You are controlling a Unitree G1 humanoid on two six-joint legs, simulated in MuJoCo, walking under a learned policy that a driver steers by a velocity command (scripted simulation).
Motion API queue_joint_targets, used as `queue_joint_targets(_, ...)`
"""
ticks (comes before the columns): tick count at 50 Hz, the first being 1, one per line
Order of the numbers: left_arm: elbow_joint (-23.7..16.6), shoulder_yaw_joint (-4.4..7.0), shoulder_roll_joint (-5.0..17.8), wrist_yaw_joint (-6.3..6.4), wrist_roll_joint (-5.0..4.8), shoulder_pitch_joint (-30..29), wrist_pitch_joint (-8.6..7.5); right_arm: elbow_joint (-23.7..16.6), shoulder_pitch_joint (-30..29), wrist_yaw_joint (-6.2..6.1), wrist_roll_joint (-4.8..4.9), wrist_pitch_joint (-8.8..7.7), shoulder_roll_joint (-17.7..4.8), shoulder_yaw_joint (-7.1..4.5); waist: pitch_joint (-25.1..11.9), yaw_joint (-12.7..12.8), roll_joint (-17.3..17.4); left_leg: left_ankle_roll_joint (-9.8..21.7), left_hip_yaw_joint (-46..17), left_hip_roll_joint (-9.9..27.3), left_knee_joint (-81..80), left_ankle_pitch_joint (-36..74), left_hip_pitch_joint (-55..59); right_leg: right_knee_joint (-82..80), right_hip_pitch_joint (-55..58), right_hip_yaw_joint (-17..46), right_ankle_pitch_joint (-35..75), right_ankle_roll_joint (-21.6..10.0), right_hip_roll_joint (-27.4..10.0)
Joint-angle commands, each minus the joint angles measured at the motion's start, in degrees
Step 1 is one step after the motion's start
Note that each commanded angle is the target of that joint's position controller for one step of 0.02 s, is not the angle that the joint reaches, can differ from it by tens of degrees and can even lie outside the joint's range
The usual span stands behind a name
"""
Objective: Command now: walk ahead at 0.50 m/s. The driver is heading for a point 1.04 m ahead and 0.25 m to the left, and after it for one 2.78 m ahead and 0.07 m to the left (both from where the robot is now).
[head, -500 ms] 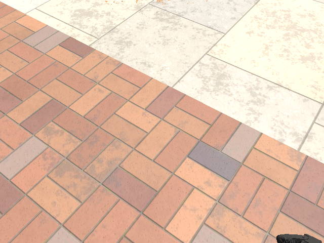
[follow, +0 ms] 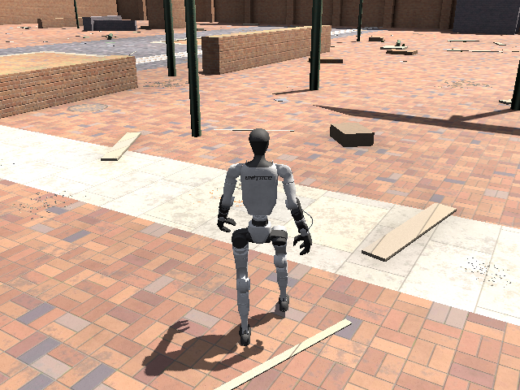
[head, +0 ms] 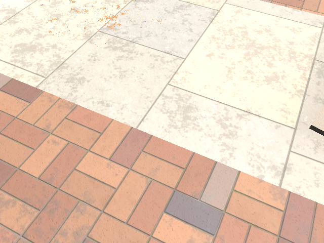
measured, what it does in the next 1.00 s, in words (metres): walks ahead, turning left: right foot, then left foot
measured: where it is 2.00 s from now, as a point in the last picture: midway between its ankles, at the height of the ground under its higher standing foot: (128, 186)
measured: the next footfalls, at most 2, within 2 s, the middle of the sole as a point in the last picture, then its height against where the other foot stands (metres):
right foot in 0.12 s outside the picture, level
left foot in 0.68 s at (125, 234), level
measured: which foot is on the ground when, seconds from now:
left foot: down 0.00-0.14, up 0.16-0.66, down 0.68-1.00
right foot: up 0.00-0.10, down 0.12-0.70, up 0.72-1.00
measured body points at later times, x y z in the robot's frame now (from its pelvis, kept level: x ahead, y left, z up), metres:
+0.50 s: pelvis +0.28 -0.05 +0.00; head +0.29 -0.04 +0.45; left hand +0.28 +0.23 -0.13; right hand +0.45 -0.29 -0.11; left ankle +0.45 +0.14 -0.68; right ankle +0.22 -0.14 -0.74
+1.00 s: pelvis +0.56 +0.05 +0.00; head +0.58 +0.08 +0.45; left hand +0.65 +0.37 -0.09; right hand +0.72 -0.19 -0.11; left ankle +0.49 +0.11 -0.74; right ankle +0.79 -0.07 -0.68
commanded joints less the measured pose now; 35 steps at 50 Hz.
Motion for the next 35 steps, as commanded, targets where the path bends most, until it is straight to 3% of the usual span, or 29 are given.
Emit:
queue_joint_targets(1,-6.1,0.51,3.8,-1.06,-0.32,-8.3,-1.4,-0.5,2.8,-0.56,0.35,0.42,-10.0,-2.37,4.1,-0.3,5.9,8.0,-7.5,18.0,-0.7,19.1,2.1,-3.6,-2.5,-0.6,-2.2,-1.4,1.1)
queue_joint_targets(3,-6.2,0.82,4.9,-1.55,-0.3,-7.0,-1.67,-0.1,2.1,-0.85,0.48,0.98,-10.7,-2.69,2.9,1.3,6.8,7.0,-7.7,19.1,2.4,25.1,4.7,-5.0,0.6,-1.2,-6.5,-2.9,2.1)
queue_joint_targets(4,-5.5,1.33,6.1,-1.54,-0.21,-4.1,-1.75,-0.2,1.1,-0.95,0.48,1.2,-11.2,-2.85,1.0,3.1,7.6,6.4,-7.2,18.7,5.7,33.3,5.0,-5.5,5.5,-2.4,-8.3,-3.9,3.6)
queue_joint_targets(5,-3.6,2.32,7.6,-1.3,-0.05,2.4,-1.78,-0.4,-0.3,-1.04,0.49,1.54,-11.2,-2.79,-2.8,6.9,7.6,5.3,-5.4,16.9,12.9,42.1,3.9,-6.9,14.9,-4.3,-7.7,-5.3,5.6)
queue_joint_targets(6,-0.6,3.72,10.6,-0.75,0.22,12.2,-1.71,-0.9,-0.5,-1.15,0.09,1.68,-9.8,-2.14,-9.5,10.8,6.2,3.5,-3.2,13.8,24.7,40.5,-2.6,-5.6,30.2,-2.7,-5.7,-7.5,4.0)
queue_joint_targets(7,0.7,5.06,16.2,-0.22,1.37,20.4,-1.5,-2.6,4.3,-0.8,-0.77,0.91,-4.8,-0.45,-19.2,10.8,-4.0,0.0,-0.5,7.2,46.5,19.6,-23.3,-4.6,54.0,18.0,-8.1,-14.8,-10.6)
queue_joint_targets(8,1.7,4.54,14.3,-0.34,0.3,22.0,-1.09,-1.4,6.3,-0.35,-0.36,-0.4,-2.3,0.46,-24.5,10.4,-13.0,-1.7,-5.5,0.0,60.1,-17.7,-37.1,-13.9,62.1,39.4,-17.0,-20.4,-17.5)
queue_joint_targets(9,1.1,3.24,10.6,-0.29,-0.12,18.8,-1.02,-2.4,1.6,0.12,1.12,-1.56,-8.6,-1.17,-17.3,11.1,-7.8,-0.6,-9.9,3.9,65.1,-17.3,-43.3,-16.2,56.8,35.3,-23.0,-17.6,-15.5)
queue_joint_targets(10,0.2,2.72,8.9,-0.07,0.15,14.5,-0.97,-3.9,-3.4,0.29,2.09,-2.17,-9.4,-1.36,-10.2,10.0,-4.8,0.1,-8.1,6.9,64.1,-12.4,-44.6,-17.5,48.4,27.2,-21.8,-15.4,-13.4)
queue_joint_targets(11,-0.1,2.26,7.4,-0.13,0.62,10.7,-1.1,-4.0,-5.3,0.05,1.77,-2.08,-8.6,-1.36,-5.2,8.1,-0.8,0.0,-7.0,9.4,60.3,-7.7,-42.8,-19.8,39.7,20.7,-17.7,-14.1,-11.4)
queue_joint_targets(12,-0.4,1.76,5.5,-0.21,1.12,8.3,-1.54,-3.6,-5.2,-0.25,1.13,-1.38,-8.3,-1.78,-3.0,6.3,-1.0,-0.2,-7.4,11.3,56.8,-4.5,-39.6,-21.8,34.2,16.2,-14.1,-12.9,-9.5)
queue_joint_targets(15,0.9,1.92,5.5,-0.34,1.42,7.5,-2.68,-2.4,-2.4,-0.6,1.1,1.05,-4.8,-1.52,-1.1,3.8,-1.9,-1.2,-8.3,12.3,53.4,-0.6,-34.9,-26.3,26.8,8.4,-8.8,-12.6,-8.1)
queue_joint_targets(17,2.1,2.36,6.8,0.16,1.76,8.5,-3.04,-3.4,-4.9,-0.85,1.01,1.68,-4.6,-1.7,0.6,3.9,-0.9,-2.0,-9.6,12.1,49.6,4.1,-38.5,-27.8,26.8,4.5,-5.7,-12.5,-8.1)
queue_joint_targets(20,3.1,2.48,7.4,0.97,1.73,9.4,-2.91,-4.5,-8.3,-0.4,0.58,1.35,-4.4,-1.9,1.3,4.6,-0.4,-2.4,-9.7,11.0,40.6,14.1,-40.6,-28.3,28.9,-1.5,-2.0,-10.9,-6.9)
queue_joint_targets(23,3.9,2.49,8.1,1.6,1.39,10.4,-2.67,-6.4,-14.0,0.58,0.34,1.0,-3.2,-1.32,2.7,6.7,0.1,-2.2,-5.7,10.2,31.3,20.9,-38.5,-29.2,29.7,-6.5,-1.4,-9.4,-6.1)
queue_joint_targets(27,6.1,2.91,9.1,1.97,0.64,14.7,-1.22,-9.9,-20.4,1.89,0.45,1.03,-2.3,-0.68,4.9,9.2,1.2,-0.9,-3.4,9.6,25.1,18.5,-42.2,-26.6,39.3,-9.0,2.5,-9.0,-9.0)
queue_joint_targets(29,6.5,3.23,9.8,2.13,0.22,15.2,-0.13,-11.8,-21.9,2.73,0.57,1.11,-2.7,-0.79,5.0,8.8,0.5,0.3,-1.7,8.7,23.7,13.3,-43.0,-23.3,43.7,-10.0,8.9,-8.4,-10.5)
queue_joint_targets(31,5.9,3.71,11.3,2.63,-0.04,13.7,0.79,-12.6,-19.9,3.34,0.6,1.28,-4.2,-1.56,2.3,6.5,-1.4,2.2,1.7,5.7,23.6,7.2,-37.3,-16.6,45.5,-11.7,26.7,-7.1,-10.9)
queue_joint_targets(32,5.5,3.94,12.0,2.98,-0.08,13.0,1.29,-12.2,-16.2,3.41,0.59,1.49,-5.6,-2.36,-0.4,4.2,-2.7,3.4,3.4,3.5,24.1,4.3,-31.9,-10.5,45.4,-12.4,35.9,-6.4,-10.6)
queue_joint_targets(33,5.1,3.94,12.3,3.29,-0.11,11.9,1.82,-10.6,-8.8,3.23,0.79,1.58,-7.9,-3.76,-4.3,-0.1,-2.4,5.2,4.3,1.1,22.0,5.1,-21.8,-0.3,42.7,-13.7,39.3,-5.1,-9.1)
queue_joint_targets(34,4.3,3.59,11.8,3.58,0.09,11.7,1.75,-8.3,1.1,2.3,0.87,1.82,-12.0,-5.85,-9.5,-4.8,0.7,7.9,-1.0,2.1,19.0,7.1,-5.0,14.5,32.2,-14.1,29.7,-2.8,-6.7)
queue_joint_targets(35,1.5,1.23,4.4,2.53,1.92,16.5,0.22,-7.7,4.6,1.27,1.2,2.06,-18.6,-7.42,-15.2,-1.0,14.8,17.5,-29.2,17.1,17.6,1.4,17.4,36.5,5.7,-12.9,-13.7,1.1,2.6)
Keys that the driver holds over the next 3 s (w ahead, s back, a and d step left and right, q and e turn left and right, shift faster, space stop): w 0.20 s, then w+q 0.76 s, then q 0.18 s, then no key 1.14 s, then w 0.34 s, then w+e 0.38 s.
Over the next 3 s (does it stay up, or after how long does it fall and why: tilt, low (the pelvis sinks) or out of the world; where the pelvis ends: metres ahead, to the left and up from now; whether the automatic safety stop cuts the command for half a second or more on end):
stays up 0.96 0.25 -0.02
